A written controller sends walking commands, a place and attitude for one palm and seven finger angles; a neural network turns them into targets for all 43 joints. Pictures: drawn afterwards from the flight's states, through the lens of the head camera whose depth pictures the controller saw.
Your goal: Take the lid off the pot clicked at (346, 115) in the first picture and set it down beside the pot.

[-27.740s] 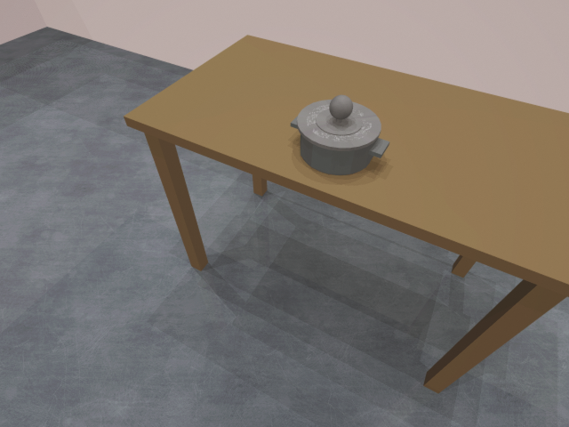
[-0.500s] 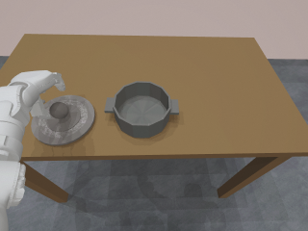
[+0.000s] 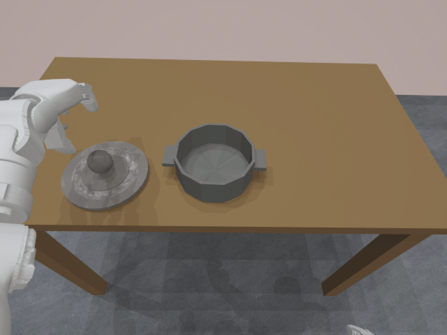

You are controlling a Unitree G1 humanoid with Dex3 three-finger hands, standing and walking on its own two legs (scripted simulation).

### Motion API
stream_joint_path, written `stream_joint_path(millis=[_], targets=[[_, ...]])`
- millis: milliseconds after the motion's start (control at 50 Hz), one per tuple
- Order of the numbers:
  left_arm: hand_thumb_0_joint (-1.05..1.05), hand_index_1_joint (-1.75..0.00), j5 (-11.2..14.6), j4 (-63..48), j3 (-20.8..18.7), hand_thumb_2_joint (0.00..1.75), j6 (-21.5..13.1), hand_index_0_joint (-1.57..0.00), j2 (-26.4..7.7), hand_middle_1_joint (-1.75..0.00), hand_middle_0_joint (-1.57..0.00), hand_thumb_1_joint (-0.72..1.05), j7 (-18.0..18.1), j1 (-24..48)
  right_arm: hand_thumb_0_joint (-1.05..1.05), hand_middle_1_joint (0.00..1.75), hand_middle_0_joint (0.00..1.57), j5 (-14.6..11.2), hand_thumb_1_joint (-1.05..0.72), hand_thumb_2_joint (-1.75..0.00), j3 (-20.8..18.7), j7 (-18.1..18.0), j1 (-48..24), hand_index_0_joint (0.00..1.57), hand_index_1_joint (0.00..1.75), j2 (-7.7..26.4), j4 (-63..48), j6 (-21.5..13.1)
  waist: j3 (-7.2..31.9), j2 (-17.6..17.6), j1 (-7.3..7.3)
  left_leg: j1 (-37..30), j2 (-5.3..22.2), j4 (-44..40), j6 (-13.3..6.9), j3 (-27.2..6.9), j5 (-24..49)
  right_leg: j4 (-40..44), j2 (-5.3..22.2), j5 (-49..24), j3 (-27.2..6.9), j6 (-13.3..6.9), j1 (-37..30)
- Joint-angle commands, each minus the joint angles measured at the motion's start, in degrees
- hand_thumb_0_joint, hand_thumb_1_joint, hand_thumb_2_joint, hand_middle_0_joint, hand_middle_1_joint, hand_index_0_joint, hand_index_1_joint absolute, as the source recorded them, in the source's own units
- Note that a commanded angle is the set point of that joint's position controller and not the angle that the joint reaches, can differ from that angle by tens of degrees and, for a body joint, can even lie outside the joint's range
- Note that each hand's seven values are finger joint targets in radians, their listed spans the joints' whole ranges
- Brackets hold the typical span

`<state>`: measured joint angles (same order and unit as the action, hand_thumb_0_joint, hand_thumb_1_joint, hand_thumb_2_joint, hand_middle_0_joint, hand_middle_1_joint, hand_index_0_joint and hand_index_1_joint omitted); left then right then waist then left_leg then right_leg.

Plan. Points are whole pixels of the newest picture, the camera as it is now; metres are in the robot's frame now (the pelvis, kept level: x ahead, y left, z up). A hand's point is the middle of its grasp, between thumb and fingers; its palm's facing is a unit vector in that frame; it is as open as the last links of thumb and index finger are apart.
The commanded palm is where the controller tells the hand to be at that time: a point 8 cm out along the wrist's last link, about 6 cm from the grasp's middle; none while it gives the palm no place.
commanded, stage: raise the empty hand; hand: left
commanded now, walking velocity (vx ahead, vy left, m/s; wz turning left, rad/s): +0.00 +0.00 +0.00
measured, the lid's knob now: (100, 161) +0.45 +0.26 +0.02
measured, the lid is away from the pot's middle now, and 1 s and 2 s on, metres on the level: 0.24 0.24 0.24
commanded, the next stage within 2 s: draw the hand back to the body in 0.44 s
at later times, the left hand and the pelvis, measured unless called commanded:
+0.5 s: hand (58, 103) +0.45 +0.28 +0.18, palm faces -0.29 -0.03 -0.96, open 11.1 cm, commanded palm +0.43 +0.27 +0.23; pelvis +0.00 +0.00 +0.00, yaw +1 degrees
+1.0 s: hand (46, 139) +0.39 +0.28 +0.16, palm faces -0.28 -0.03 -0.96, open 11.1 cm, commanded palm +0.36 +0.27 +0.22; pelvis -0.01 -0.01 +0.00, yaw +2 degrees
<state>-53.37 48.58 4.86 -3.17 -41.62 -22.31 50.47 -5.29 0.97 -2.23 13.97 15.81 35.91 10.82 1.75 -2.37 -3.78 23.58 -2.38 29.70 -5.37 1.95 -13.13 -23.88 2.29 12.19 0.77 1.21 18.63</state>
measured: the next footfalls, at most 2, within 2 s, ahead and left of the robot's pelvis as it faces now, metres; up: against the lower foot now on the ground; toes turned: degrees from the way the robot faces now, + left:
none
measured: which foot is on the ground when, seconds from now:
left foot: down 0.00-1.00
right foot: down 0.00-1.00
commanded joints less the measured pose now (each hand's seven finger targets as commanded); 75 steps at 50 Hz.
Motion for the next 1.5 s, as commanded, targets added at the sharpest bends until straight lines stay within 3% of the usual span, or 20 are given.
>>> stream_joint_path(millis=[0,100,200,300,380,460,580,660,740,800,860,960,1000,1020,1100,1160,1220,1300,1380,1480], targets=[[0.00,-0.74,0.27,-17.51,-8.30,0.79,-0.28,-0.41,-19.85,-0.74,-0.41,-0.08,1.48,29.95,0.00,0.30,0.20,0.74,-0.90,-0.90,-3.37,-0.77,0.24,0.20,0.30,9.39,-6.71,-2.12,26.22,-5.14,-0.40,-23.26,1.64,-2.73,0.89,-5.91,21.52,1.99,-4.09,-10.11,2.18,-4.26,-1.02],[0.00,-0.74,1.60,-5.59,-4.54,0.79,1.11,-0.41,-15.66,-0.74,-0.41,-0.08,-0.36,27.57,0.00,0.30,0.20,0.22,-0.90,-0.90,-2.65,-0.94,0.44,0.20,0.30,9.61,-4.79,-2.05,15.74,-0.44,-0.84,-16.36,1.68,-4.64,0.96,-4.87,12.96,2.99,-4.15,-6.37,3.11,-4.03,1.13],[0.00,-0.74,0.24,-18.65,-3.00,0.79,1.05,-0.41,-15.15,-0.74,-0.41,-0.08,-0.89,36.32,0.00,0.30,0.20,0.42,-0.90,-0.90,-3.40,-0.65,-0.01,0.20,0.30,9.26,-6.00,-3.01,24.49,-7.49,-0.99,-25.76,1.79,-3.42,1.45,-6.73,21.54,2.72,-4.31,-8.03,2.81,-4.35,1.94],[0.00,-0.74,1.54,-7.98,-5.83,0.79,2.39,-0.41,-17.47,-0.74,-0.41,-0.08,-1.96,30.18,0.00,0.30,0.20,0.28,-0.90,-0.90,-2.67,-0.75,0.60,0.20,0.30,9.81,-4.95,-2.64,19.04,0.10,-0.41,-18.27,1.22,-4.84,0.95,-5.24,15.27,3.15,-4.19,-8.38,3.03,-4.07,-1.23],[0.00,-0.74,0.11,-8.28,-1.29,0.79,3.98,-0.41,-13.63,-0.74,-0.41,-0.08,-2.54,34.23,0.00,0.30,0.20,0.05,-0.90,-0.90,-2.72,-0.21,-0.15,0.20,0.30,9.77,-5.28,-2.55,18.15,-1.50,-0.80,-18.48,1.32,-5.01,1.45,-5.47,15.60,2.85,-4.35,-7.61,3.19,-4.18,0.48],[0.00,-0.74,-0.41,-18.41,-5.50,0.79,2.70,-0.41,-17.70,-0.74,-0.41,-0.08,-2.26,34.22,0.00,0.30,0.20,1.00,-0.90,-0.90,-3.34,0.14,-0.22,0.20,0.30,9.52,-7.04,-2.89,26.87,-5.60,-0.14,-24.19,1.11,-3.41,1.28,-6.24,23.82,2.49,-4.31,-11.15,2.32,-4.40,-1.90],[0.00,-0.74,1.48,-11.01,-6.37,0.79,3.55,-0.41,-17.80,-0.74,-0.41,-0.08,-3.12,24.23,0.00,0.30,0.20,0.04,-0.90,-0.90,-2.39,0.53,-1.81,0.20,0.30,9.77,-7.53,-2.14,17.81,0.58,0.98,-16.08,1.42,-5.00,1.36,-4.39,17.47,2.39,-3.99,-10.37,2.96,-3.94,-3.42],[0.00,-0.74,1.29,-27.09,-8.63,0.79,3.01,-0.41,-19.65,-0.74,-0.41,-0.08,-2.55,26.09,0.00,0.30,0.20,0.58,-0.90,-0.90,-3.19,1.09,-2.83,0.20,0.30,9.19,-9.75,-2.40,25.75,-5.89,1.29,-24.28,1.89,-3.86,1.20,-6.38,26.49,2.57,-4.11,-11.55,2.30,-4.13,-3.52],[0.00,-0.74,3.02,-24.17,-13.64,0.79,2.71,-0.41,-23.25,-0.74,-0.41,-0.08,-2.47,18.92,0.00,0.30,0.20,0.62,-0.90,-0.90,-2.90,0.84,-3.01,0.20,0.30,9.76,-9.34,-2.41,22.40,-3.78,1.80,-21.51,1.66,-4.05,1.05,-5.81,23.90,3.15,-3.58,-11.37,2.32,-4.24,-4.45],[0.00,-0.74,3.64,-21.19,-10.12,0.79,3.85,-0.41,-18.85,-0.74,-0.41,-0.08,-2.91,15.72,0.00,0.30,0.20,-0.05,-0.90,-0.90,-2.22,0.88,-4.91,0.20,0.30,9.16,-9.44,-1.96,17.24,-0.91,1.88,-17.72,1.56,-5.24,1.23,-4.99,18.10,2.93,-3.77,-9.22,2.99,-3.95,-4.01],[0.00,-0.74,3.77,-28.90,-5.47,0.79,4.30,-0.41,-14.30,-0.74,-0.41,-0.08,-3.34,18.68,0.00,0.30,0.20,-0.09,-0.90,-0.90,-2.60,1.30,-6.60,0.20,0.30,8.62,-10.29,-1.90,18.08,-4.27,1.11,-20.32,1.60,-5.16,1.10,-5.54,16.73,3.62,-3.83,-6.99,2.71,-4.03,-1.96],[0.00,-0.74,4.36,-34.89,-12.63,0.79,2.84,-0.41,-21.12,-0.74,-0.41,-0.08,-2.81,15.01,0.00,0.30,0.20,0.52,-0.90,-0.90,-2.19,0.95,-7.00,0.20,0.30,8.45,-10.64,-2.05,23.56,-5.12,2.20,-22.42,0.85,-4.53,1.02,-6.14,19.82,2.87,-4.03,-9.21,2.94,-4.22,-5.26],[0.00,-0.74,5.04,-30.75,-11.35,0.79,3.51,-0.41,-18.07,-0.74,-0.41,-0.08,-2.96,10.48,0.00,0.30,0.20,0.12,-0.90,-0.90,-1.94,1.01,-8.00,0.20,0.30,8.23,-10.26,-1.87,17.67,-2.73,2.33,-19.91,1.27,-5.15,1.26,-5.90,16.53,3.46,-3.92,-7.15,3.40,-4.11,-3.51],[0.00,-0.74,40.37,-35.73,-16.83,0.79,-2.44,-0.41,0.86,-0.74,-0.41,-0.08,7.44,14.27,0.00,0.30,0.20,0.27,-0.90,-0.90,-1.29,-0.33,0.30,0.20,0.30,3.68,-12.96,-5.84,13.31,0.21,-0.28,-28.06,5.43,-7.10,3.00,-6.99,5.01,3.89,-3.57,-2.21,3.98,-5.28,0.07],[0.00,-0.74,51.49,-34.41,-16.54,0.79,-4.41,-0.41,3.74,-0.74,-0.41,-0.08,19.28,-0.44,0.00,0.30,0.20,0.77,-0.90,-0.90,0.10,-2.73,-6.26,0.20,0.30,6.36,-11.08,-9.91,9.15,4.37,2.06,-24.00,6.63,-11.85,2.70,-8.44,-6.96,5.69,-2.63,0.67,1.17,-4.52,-3.95],[0.00,-0.72,53.38,-45.03,-28.36,0.79,-6.54,-0.40,-8.26,-0.72,-0.40,-0.03,24.60,5.20,0.00,0.30,0.20,2.25,-0.90,-0.90,0.40,-3.00,-5.92,0.20,0.30,7.15,-9.08,-11.88,14.51,-4.42,3.59,-24.80,5.09,-10.24,3.34,-6.32,4.95,5.42,-2.23,-5.33,0.66,-4.55,-10.12],[0.00,-0.69,54.75,-50.98,-29.89,0.80,-7.89,-0.38,-5.79,-0.69,-0.38,0.04,27.16,1.03,0.00,0.30,0.20,2.93,-0.90,-0.90,0.34,-2.91,-6.82,0.20,0.30,5.79,-8.28,-14.28,14.57,-12.63,4.34,-27.22,5.74,-9.34,4.79,-5.98,13.25,4.33,-2.27,-9.04,1.59,-4.91,-11.71],[0.00,-0.64,56.72,-49.04,-26.17,0.81,-6.81,-0.36,3.88,-0.64,-0.36,0.14,27.19,-15.06,0.00,0.30,0.20,3.13,-0.90,-0.90,-0.40,-1.66,-6.73,0.20,0.30,5.58,-7.34,-15.65,10.08,-7.38,4.30,-24.15,5.50,-7.62,4.28,-3.77,17.44,4.06,-2.81,-12.72,1.99,-4.39,-12.20],[0.00,-0.60,58.05,-50.07,-26.93,0.82,-5.68,-0.34,4.95,-0.60,-0.34,0.24,26.84,-22.30,0.00,0.30,0.20,2.61,-0.90,-0.90,-1.37,-1.14,-7.14,0.20,0.30,6.41,-7.36,-15.05,9.01,2.07,4.36,-21.05,4.78,-6.75,3.22,-1.68,17.27,3.65,-2.83,-16.94,2.01,-3.71,-13.98],[0.00,-0.54,58.27,-61.77,-30.10,0.84,-6.87,-0.32,0.66,-0.54,-0.32,0.36,27.87,-18.83,0.00,0.30,0.20,2.50,-0.90,-0.90,-1.48,-1.39,-9.01,0.20,0.30,6.11,-7.32,-16.17,13.52,-2.33,4.60,-25.18,3.66,-5.54,2.46,-1.15,20.20,3.39,-2.36,-20.96,0.98,-3.23,-15.23]])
